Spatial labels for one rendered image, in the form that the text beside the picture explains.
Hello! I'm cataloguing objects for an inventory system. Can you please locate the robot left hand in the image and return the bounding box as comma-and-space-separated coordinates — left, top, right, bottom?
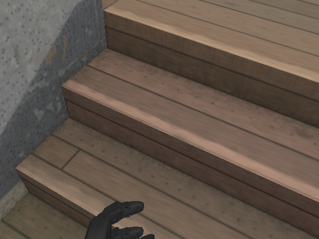
85, 201, 155, 239

